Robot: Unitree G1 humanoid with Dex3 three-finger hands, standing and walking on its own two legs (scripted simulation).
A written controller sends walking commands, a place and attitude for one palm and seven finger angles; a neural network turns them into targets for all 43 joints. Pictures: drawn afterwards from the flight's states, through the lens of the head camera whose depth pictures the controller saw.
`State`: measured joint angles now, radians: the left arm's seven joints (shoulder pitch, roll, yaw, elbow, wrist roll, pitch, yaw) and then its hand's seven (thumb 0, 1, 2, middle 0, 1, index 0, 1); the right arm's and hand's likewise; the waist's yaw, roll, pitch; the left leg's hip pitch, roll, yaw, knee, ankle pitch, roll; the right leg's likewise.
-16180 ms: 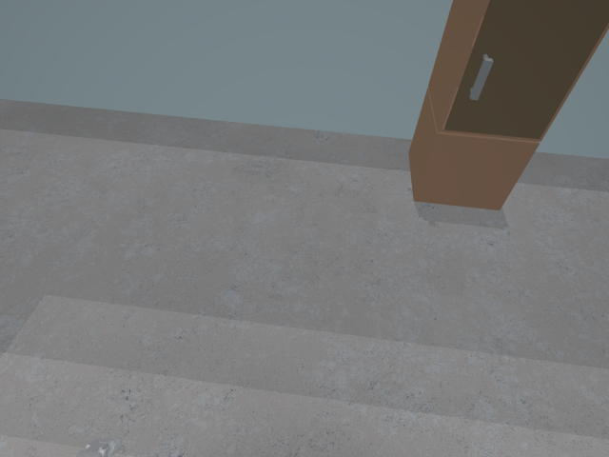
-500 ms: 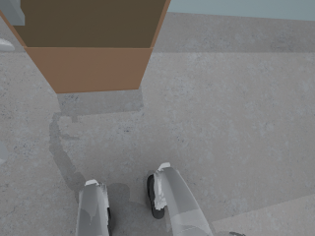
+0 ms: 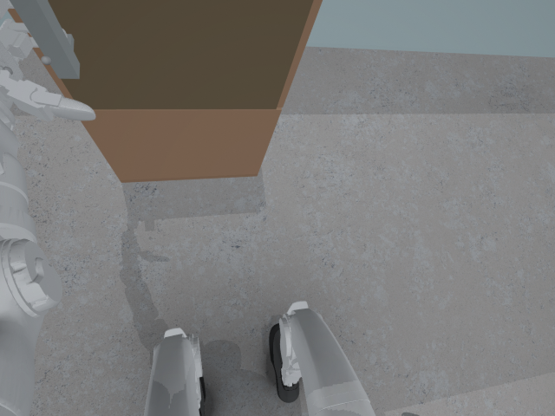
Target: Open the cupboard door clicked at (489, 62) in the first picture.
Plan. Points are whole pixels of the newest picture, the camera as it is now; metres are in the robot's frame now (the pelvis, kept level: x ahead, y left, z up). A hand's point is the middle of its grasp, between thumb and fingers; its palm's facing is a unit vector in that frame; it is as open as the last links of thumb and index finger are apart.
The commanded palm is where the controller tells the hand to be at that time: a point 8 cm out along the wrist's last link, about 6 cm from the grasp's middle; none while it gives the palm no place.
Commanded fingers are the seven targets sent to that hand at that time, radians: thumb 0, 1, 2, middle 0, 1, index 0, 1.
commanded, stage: slide the fingers in behind the handle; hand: left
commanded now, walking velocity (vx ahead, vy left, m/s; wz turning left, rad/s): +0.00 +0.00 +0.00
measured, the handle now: (47, 16) +0.62 +0.22 +0.04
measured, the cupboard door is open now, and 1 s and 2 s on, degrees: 0 0 10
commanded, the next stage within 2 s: close the thumb around the handle in 0.66 s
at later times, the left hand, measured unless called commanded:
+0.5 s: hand (64, 59) +0.56 +0.20 +0.04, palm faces +0.03 -1.00 -0.04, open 14.0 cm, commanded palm +0.54 +0.22 +0.04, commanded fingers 0.00 -0.50 0.30 -0.30 -1.20 -0.30 -1.20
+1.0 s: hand (67, 58) +0.56 +0.20 +0.03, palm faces +0.02 -1.00 -0.03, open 12.4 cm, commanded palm +0.55 +0.22 +0.04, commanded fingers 0.00 0.23 0.61 -0.35 -1.28 -0.35 -1.28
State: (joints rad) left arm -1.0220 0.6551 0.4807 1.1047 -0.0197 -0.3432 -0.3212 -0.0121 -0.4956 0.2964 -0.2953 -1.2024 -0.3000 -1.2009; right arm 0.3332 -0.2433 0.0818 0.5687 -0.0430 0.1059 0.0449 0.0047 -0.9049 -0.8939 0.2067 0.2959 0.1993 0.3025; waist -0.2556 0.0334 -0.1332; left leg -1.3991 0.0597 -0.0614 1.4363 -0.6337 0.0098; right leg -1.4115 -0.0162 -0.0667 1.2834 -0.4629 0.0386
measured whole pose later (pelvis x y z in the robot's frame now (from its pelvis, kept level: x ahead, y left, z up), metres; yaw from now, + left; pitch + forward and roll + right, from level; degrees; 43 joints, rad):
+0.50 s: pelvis +0.00 -0.01 +0.00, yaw +1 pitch +34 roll -5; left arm -1.06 0.64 0.46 1.16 -0.01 -0.39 -0.27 -0.01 -0.50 0.30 -0.28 -1.20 -0.28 -1.20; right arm 0.32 -0.25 0.07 0.59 -0.04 0.11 0.04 0.00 -0.91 -0.89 0.21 0.30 0.20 0.30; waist -0.25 0.03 -0.12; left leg -1.40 0.06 -0.06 1.44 -0.63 -0.01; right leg -1.43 -0.02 -0.06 1.31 -0.47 0.02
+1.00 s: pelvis +0.00 -0.01 +0.00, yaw +0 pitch +34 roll -6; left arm -1.08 0.64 0.46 1.16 0.00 -0.37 -0.26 -0.01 -0.24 0.41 -0.31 -1.23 -0.31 -1.23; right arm 0.33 -0.24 0.08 0.59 -0.05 0.10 0.04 0.00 -0.91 -0.89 0.21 0.30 0.20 0.30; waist -0.26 0.04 -0.13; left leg -1.42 0.06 -0.06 1.45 -0.63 0.00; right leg -1.44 -0.02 -0.06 1.31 -0.47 0.03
